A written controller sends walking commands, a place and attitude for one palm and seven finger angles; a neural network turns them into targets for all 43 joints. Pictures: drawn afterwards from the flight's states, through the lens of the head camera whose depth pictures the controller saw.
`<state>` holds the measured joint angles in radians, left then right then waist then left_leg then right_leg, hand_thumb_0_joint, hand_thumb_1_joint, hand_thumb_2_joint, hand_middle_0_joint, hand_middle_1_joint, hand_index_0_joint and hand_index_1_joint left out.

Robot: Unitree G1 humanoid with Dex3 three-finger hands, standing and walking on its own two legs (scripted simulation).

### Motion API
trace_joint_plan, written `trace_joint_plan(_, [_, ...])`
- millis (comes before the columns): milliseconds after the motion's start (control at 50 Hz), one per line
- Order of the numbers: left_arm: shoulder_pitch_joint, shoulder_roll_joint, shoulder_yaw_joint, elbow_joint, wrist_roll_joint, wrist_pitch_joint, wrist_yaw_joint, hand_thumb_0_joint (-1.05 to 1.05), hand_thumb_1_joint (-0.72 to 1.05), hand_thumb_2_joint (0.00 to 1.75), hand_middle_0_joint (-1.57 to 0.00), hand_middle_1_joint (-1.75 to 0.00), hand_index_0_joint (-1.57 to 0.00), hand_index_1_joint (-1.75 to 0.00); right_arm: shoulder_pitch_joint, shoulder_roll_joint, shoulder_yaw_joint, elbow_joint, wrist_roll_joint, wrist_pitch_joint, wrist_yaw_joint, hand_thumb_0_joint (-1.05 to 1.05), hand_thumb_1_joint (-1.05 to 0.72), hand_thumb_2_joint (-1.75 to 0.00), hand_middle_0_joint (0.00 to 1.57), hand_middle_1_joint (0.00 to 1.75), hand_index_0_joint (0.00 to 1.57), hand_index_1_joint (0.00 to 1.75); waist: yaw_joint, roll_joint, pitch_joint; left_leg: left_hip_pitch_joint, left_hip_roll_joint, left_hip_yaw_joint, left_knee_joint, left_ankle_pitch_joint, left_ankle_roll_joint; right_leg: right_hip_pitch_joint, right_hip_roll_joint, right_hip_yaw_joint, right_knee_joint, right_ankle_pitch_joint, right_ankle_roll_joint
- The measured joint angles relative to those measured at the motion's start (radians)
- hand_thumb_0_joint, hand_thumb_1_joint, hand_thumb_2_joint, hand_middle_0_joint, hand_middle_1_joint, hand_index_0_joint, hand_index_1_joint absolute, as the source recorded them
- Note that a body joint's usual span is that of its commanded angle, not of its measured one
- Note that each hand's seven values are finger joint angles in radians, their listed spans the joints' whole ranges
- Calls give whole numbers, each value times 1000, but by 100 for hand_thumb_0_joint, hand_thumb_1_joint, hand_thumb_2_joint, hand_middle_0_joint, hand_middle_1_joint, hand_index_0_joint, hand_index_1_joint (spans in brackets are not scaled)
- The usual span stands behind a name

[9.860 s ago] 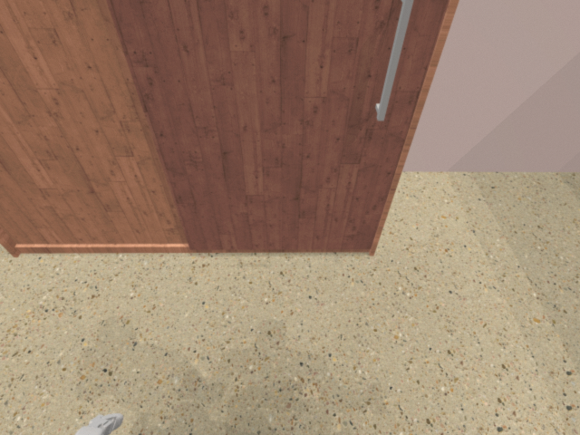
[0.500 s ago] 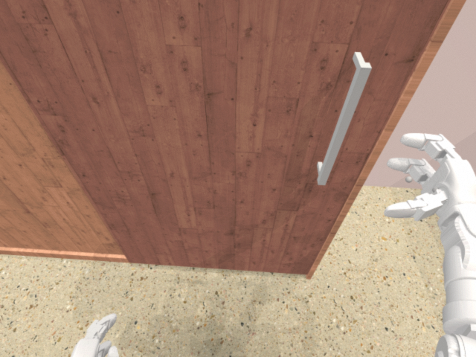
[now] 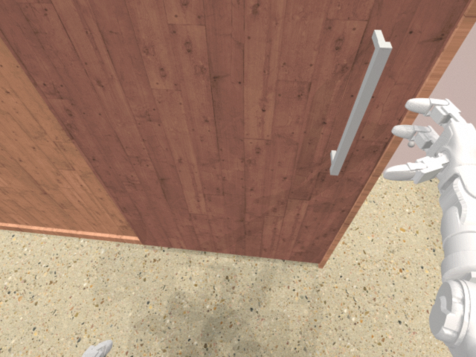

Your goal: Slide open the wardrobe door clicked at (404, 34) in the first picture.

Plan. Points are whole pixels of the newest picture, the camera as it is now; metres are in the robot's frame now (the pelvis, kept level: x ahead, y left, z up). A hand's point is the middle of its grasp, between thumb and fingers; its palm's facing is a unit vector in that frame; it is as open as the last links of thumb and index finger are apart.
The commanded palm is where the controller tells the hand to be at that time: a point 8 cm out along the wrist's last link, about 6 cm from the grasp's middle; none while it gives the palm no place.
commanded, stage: move the hooked fingers beside the handle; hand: right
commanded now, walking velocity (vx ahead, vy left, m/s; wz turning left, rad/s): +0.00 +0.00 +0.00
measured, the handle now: (352, 115) +0.53 -0.13 +0.11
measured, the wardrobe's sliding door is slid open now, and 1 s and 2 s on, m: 0.00 0.00 0.00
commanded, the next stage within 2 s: feel for the door with the fingertips in 0.84 s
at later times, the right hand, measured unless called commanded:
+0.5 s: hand (412, 148) +0.45 -0.22 +0.12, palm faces +0.04 +1.00 +0.00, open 14.0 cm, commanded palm +0.43 -0.26 +0.13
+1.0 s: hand (402, 143) +0.46 -0.20 +0.12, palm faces +0.02 +1.00 +0.00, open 14.0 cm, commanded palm +0.44 -0.25 +0.12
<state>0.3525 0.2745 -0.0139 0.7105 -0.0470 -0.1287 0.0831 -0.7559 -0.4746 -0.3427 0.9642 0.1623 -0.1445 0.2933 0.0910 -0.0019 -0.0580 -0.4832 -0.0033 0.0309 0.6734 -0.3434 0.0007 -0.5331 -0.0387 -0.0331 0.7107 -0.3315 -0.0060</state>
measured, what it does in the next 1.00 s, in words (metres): stands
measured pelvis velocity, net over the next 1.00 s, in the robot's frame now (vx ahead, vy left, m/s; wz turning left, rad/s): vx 0.00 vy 0.00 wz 0.01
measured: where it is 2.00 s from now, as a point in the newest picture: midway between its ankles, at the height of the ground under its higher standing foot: outside the picture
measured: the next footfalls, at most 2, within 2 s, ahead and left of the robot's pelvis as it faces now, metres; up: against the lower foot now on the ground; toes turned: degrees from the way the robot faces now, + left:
none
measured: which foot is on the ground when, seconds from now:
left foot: down 0.00-1.00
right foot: down 0.00-1.00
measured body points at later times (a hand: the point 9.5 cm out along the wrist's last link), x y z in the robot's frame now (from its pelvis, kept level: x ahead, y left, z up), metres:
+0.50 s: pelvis +0.01 +0.00 +0.00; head +0.05 -0.01 +0.45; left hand +0.06 +0.27 -0.11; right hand +0.44 -0.27 +0.12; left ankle -0.01 +0.12 -0.72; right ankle +0.01 -0.11 -0.72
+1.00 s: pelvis +0.00 +0.00 +0.00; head +0.06 +0.00 +0.44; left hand +0.05 +0.27 -0.11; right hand +0.45 -0.26 +0.13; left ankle -0.01 +0.12 -0.72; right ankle +0.01 -0.11 -0.72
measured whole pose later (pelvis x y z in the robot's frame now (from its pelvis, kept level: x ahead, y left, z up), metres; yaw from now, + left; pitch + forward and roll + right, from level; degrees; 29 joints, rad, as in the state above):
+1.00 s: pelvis +0.00 +0.00 +0.00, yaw +0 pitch +10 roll +1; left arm 0.37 0.27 -0.01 0.70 -0.05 -0.10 0.07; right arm -0.76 -0.46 -0.35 0.99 0.16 -0.17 0.27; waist 0.10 -0.01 -0.08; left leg -0.52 -0.01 0.03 0.70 -0.36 0.00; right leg -0.57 -0.05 -0.03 0.74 -0.35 0.00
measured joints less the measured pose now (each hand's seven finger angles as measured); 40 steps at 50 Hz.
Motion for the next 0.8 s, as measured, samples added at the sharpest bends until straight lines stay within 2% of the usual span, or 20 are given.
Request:
trace_joint_plan(120, [14, -2, 0, 11, 8, 7, -9, 1, 90, 89, -20, -30, -21, -30, -69, -7, -7, 74, -19, -16, -13, -1, 50, -30, 30, 120, 30, 120, 15, -1, -6, -34, 1, -3, 14, -3, -3, -34, 0, -3, 17, -6, -3])
trace_joint_plan(220, [34, -3, 5, -5, 12, 19, -19, 1, 90, 89, -20, -30, -21, -30, -34, -14, -35, 53, -25, -25, -16, -1, 49, -30, 30, 120, 30, 120, 24, -5, -17, -47, -4, -18, 17, -4, -5, -40, -5, -17, 18, -12, -5])
trace_joint_plan(440, [34, -8, 8, -13, 0, 36, -14, 1, 90, 89, -20, -30, -21, -30, 70, 11, -35, -50, -3, -3, -15, -1, 49, -30, 30, 120, 30, 120, 7, -6, -23, -4, -11, -14, -2, -5, -2, -3, -11, -12, 10, -18, -2])
trace_joint_plan(560, [-5, -2, 3, -12, -3, 25, -5, 1, 90, 89, -20, -30, -21, -30, 25, 10, 0, -14, 2, -3, -8, -1, 50, -30, 30, 120, 30, 120, -6, -4, -12, -6, -5, 4, 5, -6, 0, -13, -5, 6, 19, -13, -1])
trace_joint_plan(660, [-32, 1, -1, -16, 1, 15, -5, 1, 90, 89, -20, -30, -21, -30, -32, 3, 15, 36, -4, -14, -5, -1, 50, -30, 30, 120, 30, 120, -5, 0, -10, -27, -2, 11, 17, -7, 1, -36, -1, 13, 28, -9, 0])
trace_joint_plan(800, [-25, 2, -4, -25, 4, 18, -12, 1, 90, 89, -20, -30, -21, -30, -48, 8, 7, 62, -8, -23, -6, -1, 50, -30, 30, 120, 30, 120, 2, -4, -18, -44, -2, 6, 30, -12, 1, -48, -2, 8, 34, -12, 1])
